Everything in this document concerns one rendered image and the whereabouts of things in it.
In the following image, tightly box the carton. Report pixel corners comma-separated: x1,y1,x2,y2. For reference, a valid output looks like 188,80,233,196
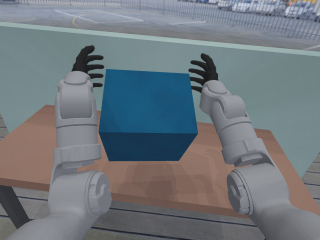
98,69,198,161

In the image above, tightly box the table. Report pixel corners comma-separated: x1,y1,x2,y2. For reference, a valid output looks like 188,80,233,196
0,104,320,240

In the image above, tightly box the right robot forearm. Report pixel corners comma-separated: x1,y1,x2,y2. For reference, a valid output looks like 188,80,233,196
199,80,290,199

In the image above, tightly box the left robot upper arm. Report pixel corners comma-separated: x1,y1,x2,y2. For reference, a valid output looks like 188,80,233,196
5,170,112,240

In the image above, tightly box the right robot upper arm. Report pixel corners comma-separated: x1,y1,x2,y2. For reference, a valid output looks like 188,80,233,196
226,163,320,240

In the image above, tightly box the right robot hand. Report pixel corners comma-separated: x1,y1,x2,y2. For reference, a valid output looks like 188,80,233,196
188,53,218,93

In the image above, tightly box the left robot forearm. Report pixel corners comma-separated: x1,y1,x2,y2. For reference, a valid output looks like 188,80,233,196
48,71,102,210

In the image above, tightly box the left robot hand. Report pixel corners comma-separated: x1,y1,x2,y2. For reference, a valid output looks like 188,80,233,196
72,45,104,88

